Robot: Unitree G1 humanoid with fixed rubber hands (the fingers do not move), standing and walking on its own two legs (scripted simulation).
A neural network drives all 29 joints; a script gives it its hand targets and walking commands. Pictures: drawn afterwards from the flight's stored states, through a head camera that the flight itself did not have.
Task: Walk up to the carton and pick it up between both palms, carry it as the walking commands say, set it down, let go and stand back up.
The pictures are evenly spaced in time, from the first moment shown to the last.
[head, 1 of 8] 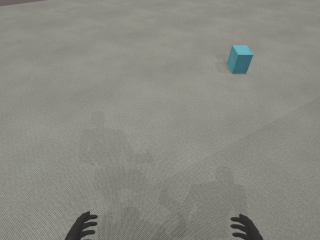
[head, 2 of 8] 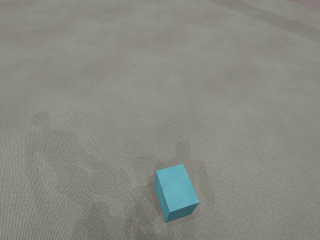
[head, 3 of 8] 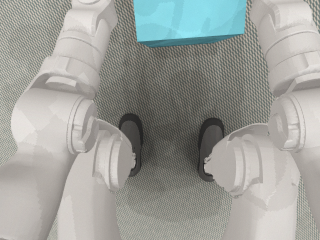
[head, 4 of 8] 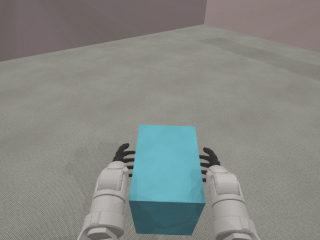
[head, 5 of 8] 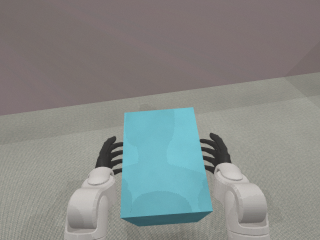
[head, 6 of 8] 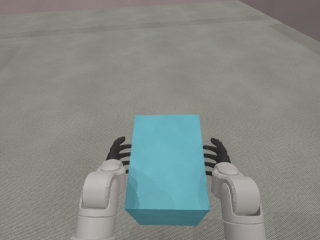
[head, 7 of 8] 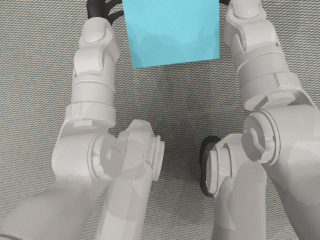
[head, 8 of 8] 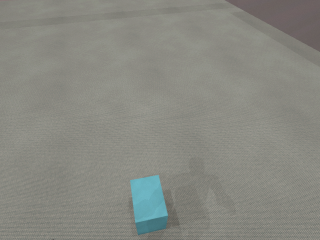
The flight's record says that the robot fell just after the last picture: no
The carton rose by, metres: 0.69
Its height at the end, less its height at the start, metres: +0.00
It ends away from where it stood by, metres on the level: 1.22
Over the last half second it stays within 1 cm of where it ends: yes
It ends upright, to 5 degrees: yes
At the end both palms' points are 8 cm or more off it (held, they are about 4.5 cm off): yes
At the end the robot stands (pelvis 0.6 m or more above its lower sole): yes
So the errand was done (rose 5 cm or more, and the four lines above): yes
